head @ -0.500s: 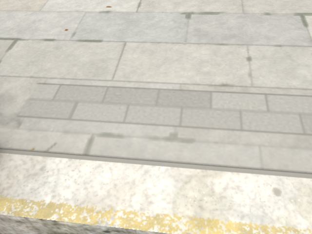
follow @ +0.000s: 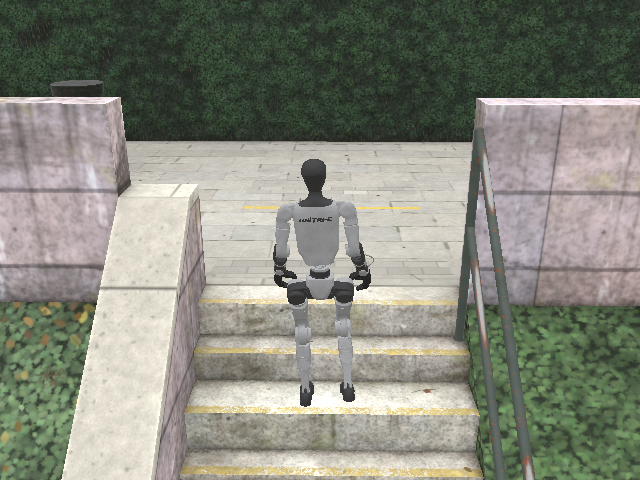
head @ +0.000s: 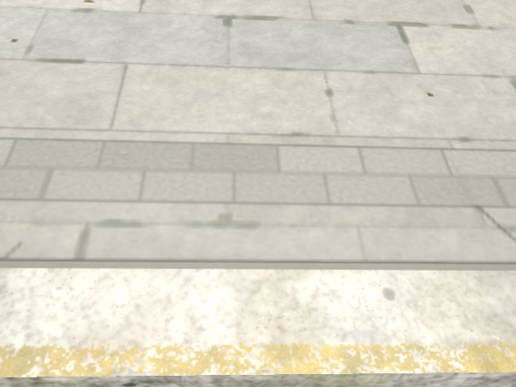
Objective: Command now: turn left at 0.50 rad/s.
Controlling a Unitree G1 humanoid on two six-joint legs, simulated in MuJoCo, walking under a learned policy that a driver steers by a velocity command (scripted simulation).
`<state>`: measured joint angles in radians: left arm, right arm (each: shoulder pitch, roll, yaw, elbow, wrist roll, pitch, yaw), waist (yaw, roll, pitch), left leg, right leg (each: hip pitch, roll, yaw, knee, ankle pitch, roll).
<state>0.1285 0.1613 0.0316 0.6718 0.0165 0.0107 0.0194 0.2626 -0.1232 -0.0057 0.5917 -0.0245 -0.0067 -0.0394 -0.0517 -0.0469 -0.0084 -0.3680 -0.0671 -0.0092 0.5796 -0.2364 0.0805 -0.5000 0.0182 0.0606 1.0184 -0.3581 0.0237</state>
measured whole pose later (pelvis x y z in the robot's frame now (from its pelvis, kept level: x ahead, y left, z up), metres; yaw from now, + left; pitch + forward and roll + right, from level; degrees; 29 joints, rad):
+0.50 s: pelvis +0.04 +0.06 +0.00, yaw +21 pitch +3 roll +0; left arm 0.44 0.22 0.03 0.79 0.06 -0.15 0.03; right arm 0.09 -0.23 -0.07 0.62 -0.03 0.01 0.05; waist 0.08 0.03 -0.08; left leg -0.99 -0.02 -0.12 1.78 -0.19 0.08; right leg -0.09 -0.08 -0.20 0.45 -0.41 -0.01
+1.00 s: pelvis +0.32 +0.31 +0.14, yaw +5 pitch +1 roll +3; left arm -0.15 0.18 0.06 0.50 0.00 -0.02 0.00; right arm 0.51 -0.27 -0.08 1.00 -0.08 -0.13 -0.01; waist -0.01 -0.02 -0.01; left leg -0.13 0.07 0.32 0.71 -0.58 -0.03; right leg -1.25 0.14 0.02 2.45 -0.44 -0.16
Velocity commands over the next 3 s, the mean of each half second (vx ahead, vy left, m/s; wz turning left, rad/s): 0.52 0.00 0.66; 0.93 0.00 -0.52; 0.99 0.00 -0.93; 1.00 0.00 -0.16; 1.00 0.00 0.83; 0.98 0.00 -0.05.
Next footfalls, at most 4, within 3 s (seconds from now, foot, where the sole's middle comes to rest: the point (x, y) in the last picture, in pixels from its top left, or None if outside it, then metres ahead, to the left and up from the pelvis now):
0.22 right None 0.02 -0.08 -0.77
0.70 left None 0.23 0.41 -0.59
1.14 right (91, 286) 0.58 0.31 -0.39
1.52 left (51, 154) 0.95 0.47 -0.39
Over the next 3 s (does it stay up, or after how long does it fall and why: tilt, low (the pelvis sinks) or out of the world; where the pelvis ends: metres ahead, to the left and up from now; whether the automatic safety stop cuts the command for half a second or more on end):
stays up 2.08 0.14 0.38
